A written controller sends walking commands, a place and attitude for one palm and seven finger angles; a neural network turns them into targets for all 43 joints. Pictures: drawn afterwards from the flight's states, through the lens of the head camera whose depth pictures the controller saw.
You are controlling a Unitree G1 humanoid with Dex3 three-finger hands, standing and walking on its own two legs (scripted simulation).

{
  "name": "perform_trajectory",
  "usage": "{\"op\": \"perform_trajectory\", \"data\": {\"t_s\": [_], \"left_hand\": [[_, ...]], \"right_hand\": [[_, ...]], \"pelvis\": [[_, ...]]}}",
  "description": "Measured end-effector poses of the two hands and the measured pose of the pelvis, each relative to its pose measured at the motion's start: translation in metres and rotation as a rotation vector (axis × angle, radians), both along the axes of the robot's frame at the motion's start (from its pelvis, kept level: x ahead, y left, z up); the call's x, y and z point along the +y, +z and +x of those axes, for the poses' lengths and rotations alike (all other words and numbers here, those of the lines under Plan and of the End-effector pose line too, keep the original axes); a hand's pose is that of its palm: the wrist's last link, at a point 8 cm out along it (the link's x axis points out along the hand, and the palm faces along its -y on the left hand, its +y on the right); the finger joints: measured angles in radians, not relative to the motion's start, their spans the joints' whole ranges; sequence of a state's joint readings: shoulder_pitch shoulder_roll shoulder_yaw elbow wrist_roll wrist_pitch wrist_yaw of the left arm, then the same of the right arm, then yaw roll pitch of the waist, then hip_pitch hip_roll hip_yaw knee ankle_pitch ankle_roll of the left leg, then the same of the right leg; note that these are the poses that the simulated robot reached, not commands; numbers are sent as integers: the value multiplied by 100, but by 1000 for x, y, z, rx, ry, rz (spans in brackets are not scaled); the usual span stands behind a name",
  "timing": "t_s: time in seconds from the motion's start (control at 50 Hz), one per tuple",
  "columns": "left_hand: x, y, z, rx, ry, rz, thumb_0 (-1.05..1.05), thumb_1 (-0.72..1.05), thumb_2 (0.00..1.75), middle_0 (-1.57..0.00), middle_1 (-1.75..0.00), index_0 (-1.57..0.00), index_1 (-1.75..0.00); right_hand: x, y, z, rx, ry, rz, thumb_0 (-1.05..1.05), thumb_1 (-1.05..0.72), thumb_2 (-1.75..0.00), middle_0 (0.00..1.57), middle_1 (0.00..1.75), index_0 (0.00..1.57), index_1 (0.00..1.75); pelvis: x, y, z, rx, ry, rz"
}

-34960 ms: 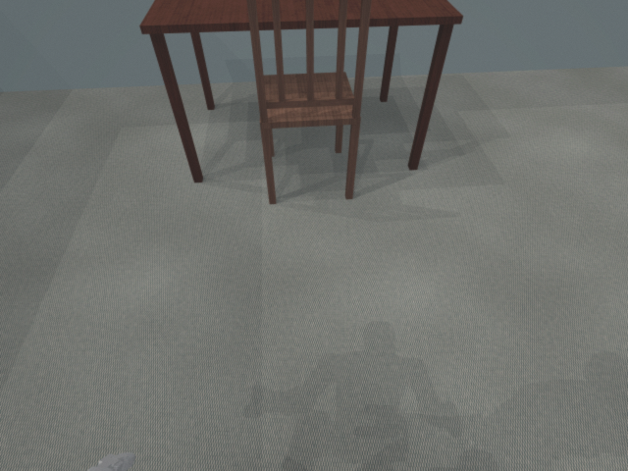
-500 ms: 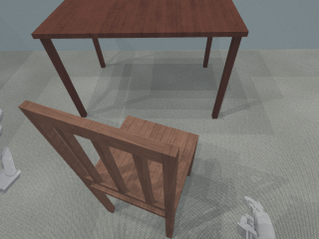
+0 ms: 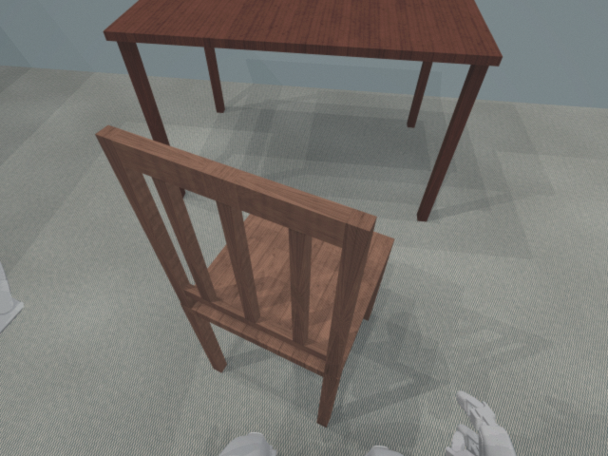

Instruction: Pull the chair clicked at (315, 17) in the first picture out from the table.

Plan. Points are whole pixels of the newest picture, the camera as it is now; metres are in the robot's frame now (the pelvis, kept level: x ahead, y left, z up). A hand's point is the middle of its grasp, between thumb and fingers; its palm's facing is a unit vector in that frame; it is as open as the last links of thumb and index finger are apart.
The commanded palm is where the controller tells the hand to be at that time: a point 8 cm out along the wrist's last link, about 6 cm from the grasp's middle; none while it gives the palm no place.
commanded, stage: step back with the hand held close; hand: left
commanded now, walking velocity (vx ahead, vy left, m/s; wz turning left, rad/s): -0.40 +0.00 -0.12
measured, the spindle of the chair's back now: (242, 270) +0.41 +0.14 -0.05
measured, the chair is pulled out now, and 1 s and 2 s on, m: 0.62 0.62 0.62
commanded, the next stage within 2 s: stop stepping back and stand still in 0.32 s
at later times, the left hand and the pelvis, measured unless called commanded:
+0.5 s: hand (18, 353) +0.15 +0.22 +0.21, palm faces +0.34 -0.76 -0.55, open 7.4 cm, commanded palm +0.09 +0.28 +0.20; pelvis -0.07 -0.01 +0.01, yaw -4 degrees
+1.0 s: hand out of the picture +0.14 +0.25 +0.20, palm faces +0.33 -0.79 -0.52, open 7.4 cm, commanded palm +0.09 +0.28 +0.20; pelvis -0.09 +0.00 +0.02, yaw -8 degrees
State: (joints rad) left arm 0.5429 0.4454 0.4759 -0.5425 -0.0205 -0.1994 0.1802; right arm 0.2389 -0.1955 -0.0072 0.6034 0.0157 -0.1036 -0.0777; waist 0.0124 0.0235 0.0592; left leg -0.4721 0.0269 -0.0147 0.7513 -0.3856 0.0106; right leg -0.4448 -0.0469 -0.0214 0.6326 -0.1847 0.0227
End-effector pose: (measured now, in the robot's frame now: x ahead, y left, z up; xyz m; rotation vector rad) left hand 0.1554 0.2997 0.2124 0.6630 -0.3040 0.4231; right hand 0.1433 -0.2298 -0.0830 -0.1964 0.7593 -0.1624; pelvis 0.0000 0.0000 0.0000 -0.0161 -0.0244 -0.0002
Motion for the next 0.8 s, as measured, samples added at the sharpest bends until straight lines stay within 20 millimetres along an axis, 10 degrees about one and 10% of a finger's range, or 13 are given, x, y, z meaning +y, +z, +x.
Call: {"op": "perform_trajectory", "data": {"t_s": [0.18, 0.36, 0.5, 0.68, 0.8], "left_hand": [[14, -17, -13, -25, -14, -94, 1, 88, 89, -21, -30, -21, -30], [-6, 12, -27, -109, -126, -38, 1, 88, 89, -21, -30, -21, -30], [-37, 22, -40, -46, -206, 57, 1, 88, 89, -21, -30, -21, -30], [-22, -18, -19, 110, -148, -60, 1, 88, 89, -21, -30, -21, -30], [-54, -10, -27, 89, -252, -94, 1, 88, 89, -21, -30, -21, -30]], "right_hand": [[4, 5, -12, 0, 30, -69, 2, -90, -90, 20, 30, 20, 30], [11, 19, -36, -64, -4, 0, 2, -90, -90, 20, 30, 20, 30], [-8, -2, -71, -5, -18, 40, 1, -90, -90, 20, 30, 20, 30], [-40, 15, -111, -10, -196, -13, 2, -90, -90, 20, 30, 20, 30], [-44, 28, -124, -54, -181, -24, 2, -90, -90, 20, 30, 20, 30]], "pelvis": [[16, -2, -25, -3, -10, -5], [4, 5, -50, 58, -47, -43], [-9, 7, -72, 48, -61, -55], [-3, 12, -69, 30, -139, 43], [-8, 17, -86, 5, -122, 2]]}}
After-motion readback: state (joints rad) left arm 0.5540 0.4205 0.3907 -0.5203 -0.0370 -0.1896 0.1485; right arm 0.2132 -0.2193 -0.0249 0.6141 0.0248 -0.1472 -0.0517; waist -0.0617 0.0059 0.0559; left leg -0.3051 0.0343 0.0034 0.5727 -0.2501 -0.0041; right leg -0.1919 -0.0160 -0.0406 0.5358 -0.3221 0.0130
